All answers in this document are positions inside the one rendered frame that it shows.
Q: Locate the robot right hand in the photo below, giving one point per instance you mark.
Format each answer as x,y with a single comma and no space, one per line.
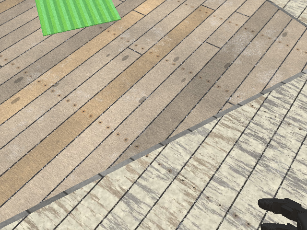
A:
289,209

